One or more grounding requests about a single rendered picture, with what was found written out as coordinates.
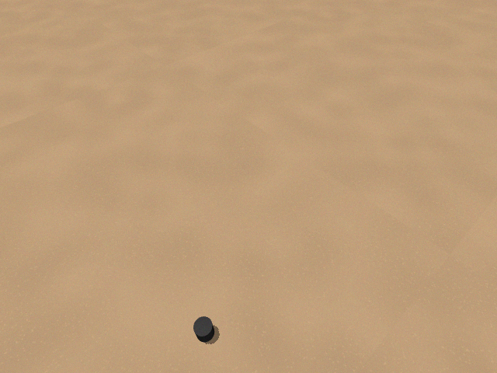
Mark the tin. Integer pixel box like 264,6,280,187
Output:
193,316,214,342

